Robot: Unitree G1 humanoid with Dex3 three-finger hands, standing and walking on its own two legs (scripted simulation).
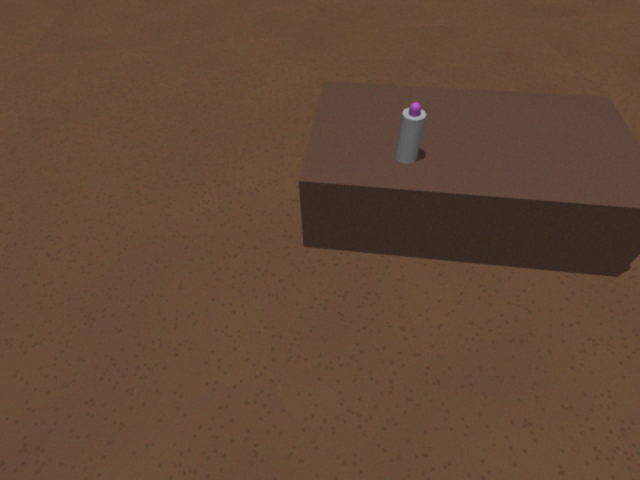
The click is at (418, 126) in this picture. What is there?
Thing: necked bottle
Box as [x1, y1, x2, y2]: [395, 102, 425, 163]
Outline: 417,102 412,103 408,108 404,109 402,112 395,157 397,160 404,163 412,162 416,158 425,118 425,112 420,108 420,105
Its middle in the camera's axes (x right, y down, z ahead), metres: +0.31 -0.38 +1.33
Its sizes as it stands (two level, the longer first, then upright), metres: 0.078 0.078 0.216
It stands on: a support 0.36 m high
